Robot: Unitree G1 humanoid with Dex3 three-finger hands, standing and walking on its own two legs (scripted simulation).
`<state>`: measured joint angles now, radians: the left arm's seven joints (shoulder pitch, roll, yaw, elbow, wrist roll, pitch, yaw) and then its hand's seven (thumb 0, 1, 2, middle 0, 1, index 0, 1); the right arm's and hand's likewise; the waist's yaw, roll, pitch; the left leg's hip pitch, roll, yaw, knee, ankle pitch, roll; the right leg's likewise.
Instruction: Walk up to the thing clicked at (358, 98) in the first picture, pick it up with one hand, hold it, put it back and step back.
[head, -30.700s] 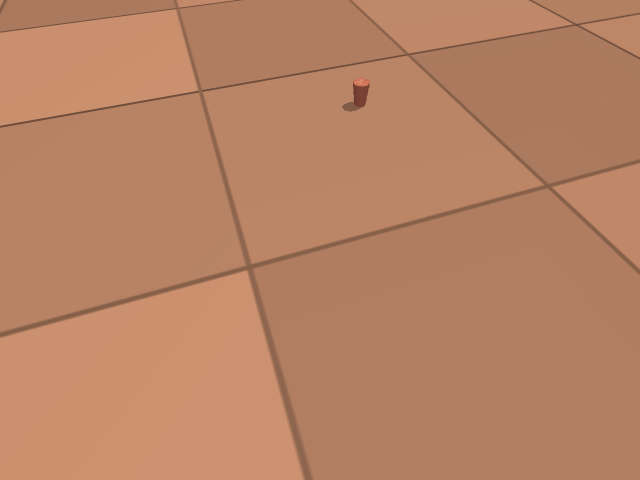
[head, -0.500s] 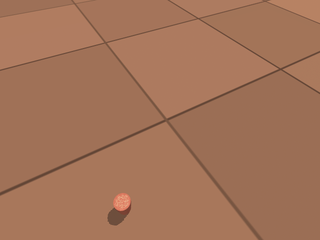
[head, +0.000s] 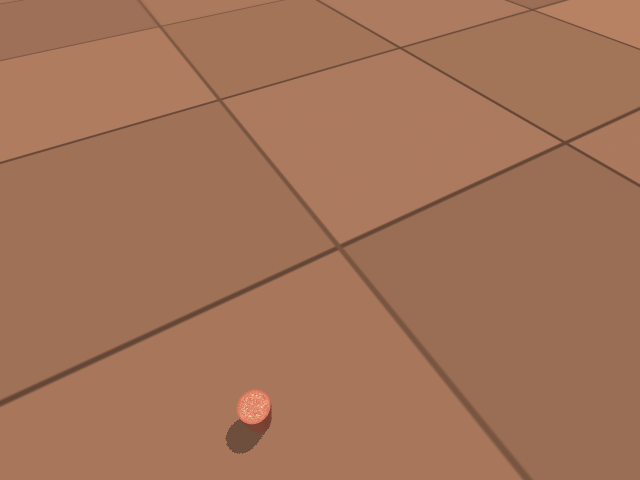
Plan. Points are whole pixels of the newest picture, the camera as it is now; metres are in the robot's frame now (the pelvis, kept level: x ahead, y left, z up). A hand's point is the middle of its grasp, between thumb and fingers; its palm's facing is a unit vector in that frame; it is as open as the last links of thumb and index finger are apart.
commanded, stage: stand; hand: left
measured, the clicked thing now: (257, 414) +0.42 +0.22 -0.71
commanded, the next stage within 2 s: step back in 1.30 s
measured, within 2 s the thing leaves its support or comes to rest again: neither
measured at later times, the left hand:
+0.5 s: hand out of the picture +0.08 +0.24 -0.16, palm faces -0.04 -0.94 -0.34, open 7.4 cm
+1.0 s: hand out of the picture +0.10 +0.24 -0.15, palm faces -0.04 -0.94 -0.34, open 7.4 cm
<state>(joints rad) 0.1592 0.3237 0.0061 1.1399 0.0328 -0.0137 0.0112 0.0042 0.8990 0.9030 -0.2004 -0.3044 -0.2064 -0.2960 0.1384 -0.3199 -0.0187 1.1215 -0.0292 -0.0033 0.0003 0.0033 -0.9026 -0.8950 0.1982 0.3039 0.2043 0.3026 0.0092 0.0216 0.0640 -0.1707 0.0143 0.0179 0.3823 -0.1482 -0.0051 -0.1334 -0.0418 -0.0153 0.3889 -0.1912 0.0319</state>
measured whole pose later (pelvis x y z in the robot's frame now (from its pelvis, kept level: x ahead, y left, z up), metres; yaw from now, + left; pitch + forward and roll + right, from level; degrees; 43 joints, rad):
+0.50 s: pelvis +0.01 +0.00 +0.00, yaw -1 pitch -3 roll +0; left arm 0.11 0.32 0.01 1.17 0.02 -0.02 0.00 0.00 0.90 0.90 -0.20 -0.30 -0.21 -0.30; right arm 0.13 -0.33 0.00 1.15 -0.02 -0.01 0.00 0.00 -0.90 -0.90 0.20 0.30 0.20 0.30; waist 0.00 0.01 0.06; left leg -0.15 0.03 0.03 0.35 -0.14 -0.01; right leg -0.11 -0.03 -0.01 0.35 -0.18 0.03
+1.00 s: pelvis +0.03 +0.00 +0.00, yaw -1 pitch -2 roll +0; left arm 0.10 0.33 0.01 1.16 0.02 -0.01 0.00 0.00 0.90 0.90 -0.20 -0.30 -0.21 -0.30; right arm 0.10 -0.34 0.00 1.15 -0.02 -0.01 0.00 0.00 -0.90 -0.89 0.20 0.30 0.20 0.30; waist 0.00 0.01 0.06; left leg -0.12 0.03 0.04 0.33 -0.16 -0.01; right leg -0.09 -0.03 0.00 0.32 -0.19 0.03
